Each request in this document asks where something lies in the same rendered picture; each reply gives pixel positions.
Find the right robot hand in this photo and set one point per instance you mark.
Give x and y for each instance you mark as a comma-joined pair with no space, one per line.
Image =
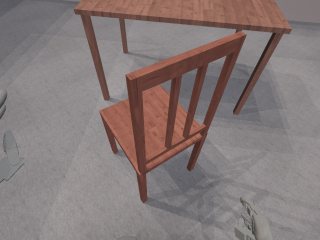
257,227

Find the chair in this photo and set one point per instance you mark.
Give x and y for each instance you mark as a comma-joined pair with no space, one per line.
151,126

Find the table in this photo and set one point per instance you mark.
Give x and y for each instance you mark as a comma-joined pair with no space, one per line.
251,15

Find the left robot hand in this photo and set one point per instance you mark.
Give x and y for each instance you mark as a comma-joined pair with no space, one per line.
10,165

